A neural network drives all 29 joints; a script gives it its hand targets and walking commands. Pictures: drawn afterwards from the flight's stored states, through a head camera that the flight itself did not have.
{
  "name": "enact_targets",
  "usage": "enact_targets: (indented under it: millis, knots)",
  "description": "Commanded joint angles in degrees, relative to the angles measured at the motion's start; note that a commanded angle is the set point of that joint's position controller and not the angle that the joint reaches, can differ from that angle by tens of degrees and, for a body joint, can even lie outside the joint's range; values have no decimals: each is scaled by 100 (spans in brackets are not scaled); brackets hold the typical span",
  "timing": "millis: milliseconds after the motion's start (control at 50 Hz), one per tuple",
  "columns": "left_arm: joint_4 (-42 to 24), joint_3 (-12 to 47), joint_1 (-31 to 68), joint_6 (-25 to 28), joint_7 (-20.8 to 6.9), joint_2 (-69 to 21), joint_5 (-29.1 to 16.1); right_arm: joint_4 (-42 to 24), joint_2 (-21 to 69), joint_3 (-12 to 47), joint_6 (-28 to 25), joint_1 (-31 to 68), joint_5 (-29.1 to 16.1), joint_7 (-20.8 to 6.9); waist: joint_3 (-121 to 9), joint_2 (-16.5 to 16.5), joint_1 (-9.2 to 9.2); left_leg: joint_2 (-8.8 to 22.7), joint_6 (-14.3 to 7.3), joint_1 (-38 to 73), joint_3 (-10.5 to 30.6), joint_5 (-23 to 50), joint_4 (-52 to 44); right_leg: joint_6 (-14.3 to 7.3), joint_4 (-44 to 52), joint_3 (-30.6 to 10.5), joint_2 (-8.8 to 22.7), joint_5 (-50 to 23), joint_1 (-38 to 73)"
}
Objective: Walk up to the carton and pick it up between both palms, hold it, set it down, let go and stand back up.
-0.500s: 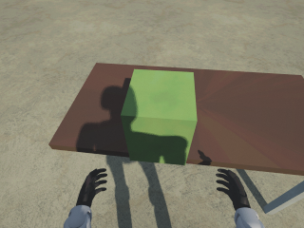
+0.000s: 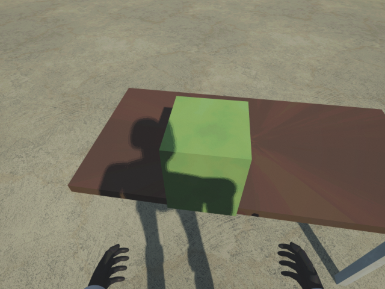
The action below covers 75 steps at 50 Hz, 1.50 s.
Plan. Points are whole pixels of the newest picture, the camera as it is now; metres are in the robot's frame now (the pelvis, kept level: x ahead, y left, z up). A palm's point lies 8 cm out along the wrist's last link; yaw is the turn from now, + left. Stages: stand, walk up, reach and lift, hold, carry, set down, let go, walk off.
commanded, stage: set down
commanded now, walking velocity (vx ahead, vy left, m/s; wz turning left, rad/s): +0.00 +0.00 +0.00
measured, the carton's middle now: (206, 156) +0.47 +0.00 -0.02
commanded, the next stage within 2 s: let go in 0.32 s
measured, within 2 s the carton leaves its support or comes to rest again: neither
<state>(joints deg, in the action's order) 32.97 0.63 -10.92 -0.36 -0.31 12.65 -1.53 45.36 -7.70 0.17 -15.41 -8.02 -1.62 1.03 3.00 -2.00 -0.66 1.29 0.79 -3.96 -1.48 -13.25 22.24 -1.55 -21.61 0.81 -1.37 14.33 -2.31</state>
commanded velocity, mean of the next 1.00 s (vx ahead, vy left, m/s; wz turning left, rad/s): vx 0.00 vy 0.00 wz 0.00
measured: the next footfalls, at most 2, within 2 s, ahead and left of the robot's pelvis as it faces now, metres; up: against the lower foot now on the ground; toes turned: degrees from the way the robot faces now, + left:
none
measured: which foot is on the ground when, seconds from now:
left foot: down 0.00-1.00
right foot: down 0.00-1.00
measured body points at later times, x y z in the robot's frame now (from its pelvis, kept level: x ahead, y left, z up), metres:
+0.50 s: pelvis -0.01 +0.01 +0.00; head -0.01 +0.03 +0.45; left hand +0.16 +0.23 -0.10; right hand +0.15 -0.22 -0.08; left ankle -0.01 +0.13 -0.74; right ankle -0.02 -0.10 -0.74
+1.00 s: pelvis -0.01 +0.01 +0.00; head -0.01 +0.01 +0.45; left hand +0.13 +0.24 -0.11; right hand +0.11 -0.23 -0.12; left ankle -0.01 +0.13 -0.74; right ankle -0.02 -0.10 -0.74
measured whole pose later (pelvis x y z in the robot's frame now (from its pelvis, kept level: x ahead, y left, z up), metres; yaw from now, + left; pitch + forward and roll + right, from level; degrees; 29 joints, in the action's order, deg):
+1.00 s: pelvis -0.01 +0.01 +0.00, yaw +0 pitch -1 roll -1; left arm 37.6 -1.0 -14.0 -0.8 -0.7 11.4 2.2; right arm 45.5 -11.3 -2.6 0.1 -12.8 1.1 -1.1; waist 0.2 0.4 -0.8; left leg 1.6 0.1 -11.2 -2.1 -15.2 27.8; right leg -0.8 -25.6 0.8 -1.3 15.3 -9.0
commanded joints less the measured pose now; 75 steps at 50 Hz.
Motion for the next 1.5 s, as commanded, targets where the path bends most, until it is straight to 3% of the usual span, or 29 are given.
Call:
enact_targets:
  millis: [0,100,180,280,480,540,600,800,820,860,920,940,980,1020,1060,1100,1120,1140,1160,1180,1200,1240,1320,1340,1380,1400,1440,1460,1480]
  knots:
    - [-901,-181,719,40,92,688,-63,-876,-609,-302,-77,661,180,-26,-474,222,18,-188,76,318,-241,1318,-273,52,560,-51,99,-1220,-505]
    - [-900,-175,757,-286,169,674,13,-1007,-624,-425,147,705,392,-97,-319,170,16,-110,22,153,-265,887,-404,47,599,-10,112,-727,-611]
    - [-948,-187,710,-346,228,690,-47,-1005,-668,-483,209,493,455,-218,-518,95,15,-85,34,139,-278,912,-344,88,450,34,113,-869,-576]
    - [-1016,-179,668,-480,262,598,60,-922,-748,-444,246,437,341,-251,-484,415,1,-75,137,172,-249,1153,-284,25,397,77,72,-968,-662]
    - [-1062,-176,561,-503,239,506,157,-918,-927,-525,128,282,385,-281,-523,221,52,-87,106,339,-289,1228,-145,58,359,44,34,-1177,-661]
    - [-1185,-216,528,-493,266,490,184,-887,-928,-480,115,251,308,-282,-493,489,24,-113,167,212,-266,1391,-124,48,375,10,62,-1249,-635]
    - [-1063,-144,474,-515,261,528,124,-983,-895,-459,160,323,361,-291,-455,176,47,-76,116,124,-274,1127,-154,35,304,41,31,-1007,-747]
    - [-1159,-170,652,-479,236,502,58,-1145,-873,-538,193,308,392,-286,-521,120,-36,-119,61,62,-352,1062,-90,96,242,-34,91,-1109,-784]
    - [-438,-404,-409,-133,122,690,543,-608,-1114,-473,937,-413,271,-185,-517,950,-104,576,-100,-370,318,2287,199,145,-52,-424,624,-1615,-764]
    - [-285,-472,-229,55,12,715,457,-642,-1125,-466,1400,-610,320,-164,-380,410,66,541,-151,-1115,356,1218,105,228,60,-444,666,-1328,-320]
    - [-31,-384,-546,144,-60,469,355,-506,-1097,-488,1491,-535,232,-178,-1259,293,-105,507,-136,-309,291,1415,276,111,-163,-482,687,-2190,-384]
    - [6,-379,-421,182,-45,397,374,-425,-1159,-523,1488,-618,244,-162,-1019,461,-21,482,-119,-272,305,1141,331,78,-103,-517,705,-2132,-689]
    - [176,-363,-297,224,8,358,356,-331,-1152,-522,1499,-600,239,-168,-820,-181,114,453,-122,-782,426,874,145,138,-7,-436,682,-1982,-384]
    - [329,-372,-353,244,57,458,323,-149,-1145,-524,1482,-683,270,-187,-732,-239,95,426,-132,-707,411,625,99,119,62,-465,670,-1652,-655]
    - [528,-429,-634,234,71,458,292,51,-1161,-554,1493,-642,297,-177,-407,8,-64,400,-125,-752,359,535,39,94,208,-486,697,-1481,-786]
    - [728,-432,-676,255,93,370,256,240,-1109,-529,1468,-743,305,-162,80,15,-11,446,-143,-804,437,584,-2,67,298,-524,664,-1166,-1079]
    - [842,-461,-745,264,115,469,308,246,-1164,-557,1454,-853,329,-134,-283,202,25,410,-125,-663,370,874,16,44,237,-560,686,-1437,-788]
    - [938,-473,-754,255,135,531,296,371,-1066,-521,1437,-940,300,-133,-209,52,49,453,-166,-819,436,1042,-55,21,183,-470,699,-1574,-686]
    - [1040,-437,-987,270,124,305,249,549,-1055,-513,1449,-1071,272,-112,-4,229,-86,436,-164,-870,440,831,-80,46,345,-503,658,-1214,-788]
    - [1136,-462,-868,254,161,411,310,626,-1000,-518,1459,-1280,276,-107,-5,7,119,412,-127,-814,417,483,-242,-17,367,-534,653,-959,-837]
    - [1247,-446,-963,218,158,317,286,758,-1058,-508,1460,-1252,284,-64,222,265,49,402,-166,-910,471,661,-251,49,410,-493,598,-907,-794]
    - [1503,-351,-1228,220,181,54,260,772,-1020,-476,1485,-1091,286,-48,363,295,-45,416,-196,-815,504,507,-350,13,449,-583,661,-943,-938]
    - [1853,-390,-1219,245,216,204,280,1146,-943,-436,1457,-1569,260,6,276,284,102,416,-199,-586,486,640,-397,36,501,-527,638,-941,-839]
    - [1916,-387,-1240,240,231,113,277,1177,-716,-384,1457,-1500,267,38,465,499,59,417,-213,-743,507,575,-429,56,507,-502,641,-867,-859]
    - [2173,-363,-1413,213,244,51,269,1345,-679,-351,1472,-1683,268,66,460,139,79,434,-214,-710,471,602,-452,-13,537,-504,686,-834,-811]
    - [2220,-362,-1530,207,236,40,263,1426,-878,-377,1505,-1607,243,59,318,274,6,403,-225,-716,464,540,-471,36,549,-408,603,-736,-740]
    - [2396,-355,-1439,199,264,136,257,1443,-625,-301,1483,-1511,253,83,520,66,56,443,-253,-691,510,618,-498,7,546,-457,652,-842,-805]
    - [2443,-385,-1388,206,258,130,270,1459,-565,-271,1459,-1551,236,77,200,366,78,384,-266,-688,489,817,-491,0,442,-470,663,-1022,-541]
    - [2498,-382,-1454,203,281,76,249,1439,-762,-317,1424,-1551,249,85,213,214,36,420,-270,-691,511,964,-469,-2,393,-416,637,-1056,-443]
